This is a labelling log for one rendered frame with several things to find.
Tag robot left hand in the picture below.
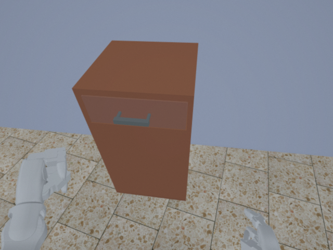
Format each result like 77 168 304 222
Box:
16 147 71 205

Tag cabinet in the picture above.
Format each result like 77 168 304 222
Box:
72 41 198 201

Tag drawer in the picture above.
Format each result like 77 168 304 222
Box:
81 95 188 130

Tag handle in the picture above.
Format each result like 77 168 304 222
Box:
113 111 151 127

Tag left robot forearm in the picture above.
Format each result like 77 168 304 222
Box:
1 202 47 250

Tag robot right hand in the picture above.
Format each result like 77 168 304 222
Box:
240 208 280 250

